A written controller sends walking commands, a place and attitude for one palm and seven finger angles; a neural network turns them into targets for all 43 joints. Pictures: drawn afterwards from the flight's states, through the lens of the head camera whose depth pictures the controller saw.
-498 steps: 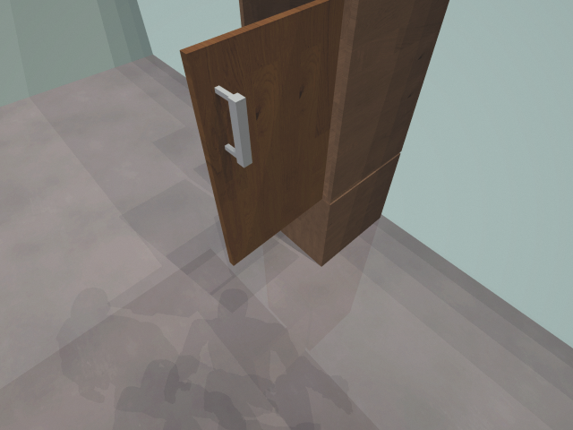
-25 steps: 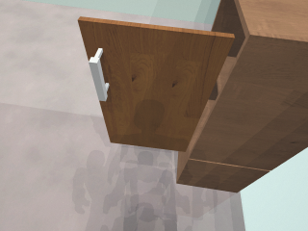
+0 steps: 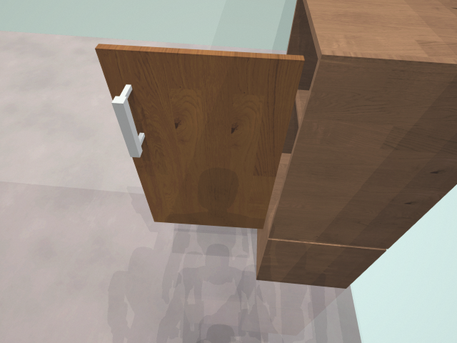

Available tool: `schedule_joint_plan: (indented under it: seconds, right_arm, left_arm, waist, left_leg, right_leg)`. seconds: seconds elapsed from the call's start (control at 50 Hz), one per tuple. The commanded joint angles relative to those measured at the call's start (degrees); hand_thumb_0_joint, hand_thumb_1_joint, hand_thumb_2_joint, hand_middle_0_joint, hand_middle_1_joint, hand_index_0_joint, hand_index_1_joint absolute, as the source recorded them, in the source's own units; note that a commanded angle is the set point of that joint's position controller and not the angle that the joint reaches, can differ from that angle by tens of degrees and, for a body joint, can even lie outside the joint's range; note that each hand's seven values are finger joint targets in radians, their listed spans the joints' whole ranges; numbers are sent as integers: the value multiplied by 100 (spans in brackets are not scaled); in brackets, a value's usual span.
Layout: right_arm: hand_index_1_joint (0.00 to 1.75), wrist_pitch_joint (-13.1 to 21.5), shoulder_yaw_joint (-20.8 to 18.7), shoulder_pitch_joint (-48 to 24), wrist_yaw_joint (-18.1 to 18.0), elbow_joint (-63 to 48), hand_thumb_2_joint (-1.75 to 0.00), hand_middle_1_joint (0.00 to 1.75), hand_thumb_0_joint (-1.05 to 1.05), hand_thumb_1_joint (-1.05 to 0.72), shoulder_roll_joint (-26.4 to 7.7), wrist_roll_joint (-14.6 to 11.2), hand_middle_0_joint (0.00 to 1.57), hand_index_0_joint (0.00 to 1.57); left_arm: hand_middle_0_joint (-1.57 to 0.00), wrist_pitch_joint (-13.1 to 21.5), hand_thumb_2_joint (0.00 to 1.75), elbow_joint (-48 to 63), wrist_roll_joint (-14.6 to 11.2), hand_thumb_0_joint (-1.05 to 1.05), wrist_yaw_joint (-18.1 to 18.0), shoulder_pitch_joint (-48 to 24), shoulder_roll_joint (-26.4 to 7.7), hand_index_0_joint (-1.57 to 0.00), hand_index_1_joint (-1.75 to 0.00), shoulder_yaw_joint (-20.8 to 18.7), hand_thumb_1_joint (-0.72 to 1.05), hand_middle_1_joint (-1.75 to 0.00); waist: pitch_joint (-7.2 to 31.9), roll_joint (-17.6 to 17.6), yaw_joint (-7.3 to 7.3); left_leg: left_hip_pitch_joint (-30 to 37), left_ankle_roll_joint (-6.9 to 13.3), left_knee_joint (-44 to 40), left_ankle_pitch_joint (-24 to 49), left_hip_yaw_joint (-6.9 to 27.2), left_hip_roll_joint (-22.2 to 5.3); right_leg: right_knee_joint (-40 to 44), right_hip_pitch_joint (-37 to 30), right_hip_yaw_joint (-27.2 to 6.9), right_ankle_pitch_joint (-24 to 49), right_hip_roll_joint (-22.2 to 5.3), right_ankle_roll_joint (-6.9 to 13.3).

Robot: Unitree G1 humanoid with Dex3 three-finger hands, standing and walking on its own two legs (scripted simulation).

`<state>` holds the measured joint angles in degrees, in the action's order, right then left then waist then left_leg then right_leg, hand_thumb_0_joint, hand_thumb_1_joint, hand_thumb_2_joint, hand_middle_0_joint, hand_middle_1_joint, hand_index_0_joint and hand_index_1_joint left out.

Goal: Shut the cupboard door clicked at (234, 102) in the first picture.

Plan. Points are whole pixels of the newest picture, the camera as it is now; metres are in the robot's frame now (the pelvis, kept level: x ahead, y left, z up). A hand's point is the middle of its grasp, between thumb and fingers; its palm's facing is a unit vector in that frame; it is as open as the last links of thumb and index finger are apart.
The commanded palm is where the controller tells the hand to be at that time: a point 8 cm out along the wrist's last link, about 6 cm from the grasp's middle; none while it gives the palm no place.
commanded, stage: come to a stop and stand still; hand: left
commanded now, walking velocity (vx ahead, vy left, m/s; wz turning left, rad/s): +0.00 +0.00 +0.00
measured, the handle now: (131, 122) +0.50 +0.23 +0.11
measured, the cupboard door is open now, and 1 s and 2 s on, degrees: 92 92 92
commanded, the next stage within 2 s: look again from close up in 0.02 s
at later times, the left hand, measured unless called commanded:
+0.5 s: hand out of the picture +0.00 +0.20 -0.18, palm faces +0.01 -0.98 -0.19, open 7.4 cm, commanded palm none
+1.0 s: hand out of the picture -0.02 +0.20 -0.19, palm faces +0.02 -0.98 -0.17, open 7.4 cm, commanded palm none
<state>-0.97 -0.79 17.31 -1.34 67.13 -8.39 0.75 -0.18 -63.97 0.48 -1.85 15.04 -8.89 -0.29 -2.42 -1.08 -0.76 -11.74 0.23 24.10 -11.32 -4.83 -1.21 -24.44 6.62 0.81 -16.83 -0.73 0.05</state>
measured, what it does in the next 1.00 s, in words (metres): stands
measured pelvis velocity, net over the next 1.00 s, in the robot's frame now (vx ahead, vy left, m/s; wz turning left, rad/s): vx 0.02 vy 0.03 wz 0.00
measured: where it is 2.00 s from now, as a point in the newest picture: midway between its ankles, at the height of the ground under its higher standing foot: outside the picture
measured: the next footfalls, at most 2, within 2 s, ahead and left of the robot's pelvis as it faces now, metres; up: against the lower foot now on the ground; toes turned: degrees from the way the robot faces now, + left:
none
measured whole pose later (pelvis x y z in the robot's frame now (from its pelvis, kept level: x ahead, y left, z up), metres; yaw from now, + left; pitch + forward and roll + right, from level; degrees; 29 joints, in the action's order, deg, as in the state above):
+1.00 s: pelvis +0.02 +0.03 -0.01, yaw +0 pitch +0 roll +0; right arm 0.3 0.5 16.9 -0.1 62.5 -9.7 0.8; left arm 1.3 -62.3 1.5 -1.3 21.9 -10.1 0.4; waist -1.1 -1.8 0.7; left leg -14.8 3.0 32.4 -17.6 -5.5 0.6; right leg -29.9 8.3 0.2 -21.4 -2.9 -2.3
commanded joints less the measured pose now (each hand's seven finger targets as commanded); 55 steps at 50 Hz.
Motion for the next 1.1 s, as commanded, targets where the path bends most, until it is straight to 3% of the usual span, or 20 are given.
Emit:
schedule_joint_plan:
  seconds: [0.0, 0.08, 0.1, 0.12, 0.14, 0.16, 0.18, 0.24, 0.3, 0.42, 0.48, 0.66, 0.76, 0.82, 0.9, 0.94, 0.98, 1.0, 1.04, 1.08]
  right_arm:
    - [30, 120, -87, 178, -46, -154, -90, 30, 0, -90, -450, -2, 20, 20]
    - [30, 133, -87, 230, -62, -124, -90, 30, 0, -90, -405, -8, 20, 20]
    - [30, 272, -36, -272, 14, -578, -90, 30, 0, -90, -630, -46, 20, 20]
    - [30, 269, 9, -135, 24, -792, -90, 30, 0, -90, -495, -14, 20, 20]
    - [30, 316, 0, 340, 5, -742, -90, 30, 0, -90, -381, 34, 20, 20]
    - [30, 332, -8, 414, -26, -741, -90, 30, 0, -90, -452, 18, 20, 20]
    - [30, 312, -32, 350, -38, -779, -90, 30, 0, -90, -518, -14, 20, 20]
    - [30, 255, -30, 165, -26, -882, -90, 30, 0, -90, -549, -7, 20, 20]
    - [30, 198, -46, 54, 23, -978, -90, 30, 0, -90, -630, 1, 20, 20]
    - [30, 213, -53, -38, 45, -1069, -90, 30, 0, -90, -747, 7, 20, 20]
    - [30, 228, -46, -100, 50, -1087, -90, 30, 0, -90, -832, 7, 20, 20]
    - [30, 245, -38, -203, 60, -969, -90, 30, 0, -90, -915, -18, 20, 20]
    - [30, 156, -67, -137, 97, -857, -90, 30, 0, -90, -1013, 24, 20, 20]
    - [30, 153, -82, -109, 102, -842, -90, 30, 0, -90, -1001, 19, 20, 20]
    - [30, 240, -53, -133, 109, -853, -90, 30, 0, -90, -808, 4, 20, 20]
    - [30, 298, 7, -142, 85, -846, -90, 30, 0, -90, -643, -5, 20, 20]
    - [30, 341, 42, 26, 33, -698, -90, 30, 0, -90, -683, -20, 20, 20]
    - [30, 347, 44, 166, -5, -606, -90, 30, 0, -90, -736, -32, 20, 20]
    - [30, 342, 47, 179, -79, -533, -90, 30, 0, -90, -742, -55, 20, 20]
    - [30, 299, 2, 106, -114, -576, -90, 30, 0, -90, -783, -75, 20, 20]
  left_arm:
    - [-20, 79, 90, 118, -37, 0, -20, 360, -508, -20, -30, -83, 90, -30]
    - [-20, 90, 90, 62, -33, 0, -33, 440, -431, -20, -30, -73, 90, -30]
    - [-20, 253, 90, -9, 122, 0, -255, 780, -528, -20, -30, -12, 90, -30]
    - [-20, 332, 90, 144, 91, 0, -238, 718, -757, -20, -30, -58, 90, -30]
    - [-20, 361, 90, 255, 39, 0, -201, 735, -664, -20, -30, -22, 90, -30]
    - [-20, 358, 90, 271, 3, 0, -183, 705, -565, -20, -30, -2, 90, -30]
    - [-20, 332, 90, 300, -2, 0, -172, 711, -533, -20, -30, 5, 90, -30]
    - [-20, 239, 90, 378, 31, 0, -144, 652, -461, -20, -30, 29, 90, -30]
    - [-20, 179, 90, 470, 53, 0, -112, 573, -487, -20, -30, 36, 90, -30]
    - [-20, 157, 90, 583, 68, 0, -73, 630, -615, -20, -30, 28, 90, -30]
    - [-20, 146, 90, 605, 55, 0, -62, 631, -656, -20, -30, 31, 90, -30]
    - [-20, 134, 90, 578, 58, 0, -41, 649, -751, -20, -30, 38, 90, -30]
    - [-20, 95, 90, 491, 103, 0, 23, 791, -673, -20, -30, 22, 90, -30]
    - [-20, 114, 90, 454, 120, 0, 64, 938, -620, -20, -30, 0, 90, -30]
    - [-20, 202, 90, 361, 83, 0, 69, 1078, -688, -20, -30, -37, 90, -30]
    - [-20, 214, 90, 299, 68, 0, 30, 1108, -736, -20, -30, -66, 90, -30]
    - [-20, 206, 90, 266, 53, 0, -20, 1049, -668, -20, -30, -32, 90, -30]
    - [-20, 198, 90, 264, 52, 0, -49, 1014, -606, -20, -30, 3, 90, -30]
    - [-20, 191, 90, 253, 19, 0, -110, 1024, -586, -20, -30, 22, 90, -30]
    - [-20, 161, 90, 277, 6, 0, -152, 1018, -690, -20, -30, -11, 90, -30]
  waist:
    - [-168, 54, 77]
    - [-162, 30, 75]
    - [-331, 412, 194]
    - [-237, 561, -27]
    - [475, 393, -90]
    - [983, 146, -60]
    - [957, -30, -36]
    - [40, -71, 12]
    - [-454, -78, 2]
    - [-284, 160, 52]
    - [-92, 157, 55]
    - [-77, 85, 95]
    - [-252, 335, 110]
    - [-483, 363, 179]
    - [-410, -208, 183]
    - [-299, -510, 150]
    - [61, -164, 77]
    - [222, 124, 37]
    - [281, 313, 78]
    - [342, 208, 91]
  left_leg:
    - [249, -24, -425, 385, 517, -453]
    - [275, -16, -414, 525, 527, -475]
    - [-73, -62, 772, 1222, 433, -520]
    - [38, -87, 556, 970, 435, -397]
    - [189, 45, 465, 978, 420, -384]
    - [357, 107, 536, 1405, 499, -432]
    - [374, 127, 513, 1390, 531, -484]
    - [-20, 147, 299, 925, 579, -473]
    - [-295, 161, -32, -44, 686, -408]
    - [-270, 204, -276, -274, 759, -422]
    - [-169, 207, -297, -200, 814, -436]
    - [-101, 218, -440, -76, 801, -472]
    - [-320, 309, -770, -1976, 987, -586]
    - [-595, 423, -894, -2301, 1112, -674]
    - [-603, 344, -32, -1322, 666, -336]
    - [-571, 259, 416, -173, 284, -153]
    - [42, 252, 413, 1174, 361, -302]
    - [372, 277, 415, 2096, 456, -422]
    - [577, 284, 535, 3627, 470, -509]
    - [655, 265, 520, 3808, 480, -515]
  right_leg:
    - [681, 553, -474, 476, -581, 170]
    - [646, 512, -447, 648, -566, 163]
    - [521, 734, -650, 2366, -740, 137]
    - [306, 588, -673, 3486, -909, 233]
    - [-138, 119, -569, 3512, -801, 319]
    - [-240, -136, -453, 3300, -701, 301]
    - [-196, -31, -439, 2765, -643, 281]
    - [-16, 523, -434, 1498, -500, 250]
    - [191, 970, -483, 107, -429, 241]
    - [199, 839, -412, 95, -403, 195]
    - [162, 748, -389, 185, -409, 174]
    - [263, 633, -346, 417, -475, 101]
    - [-23, 822, -84, -837, -290, 161]
    - [-164, 833, 13, -845, -231, 218]
    - [225, 701, -521, -699, -528, 371]
    - [233, 439, -666, 493, -700, 384]
    - [-271, 393, -323, 1877, -580, 227]
    - [-452, 439, -182, 2080, -481, 153]
    - [-359, 316, -172, 2648, -501, 55]
    - [-359, 215, -199, 2904, -544, 44]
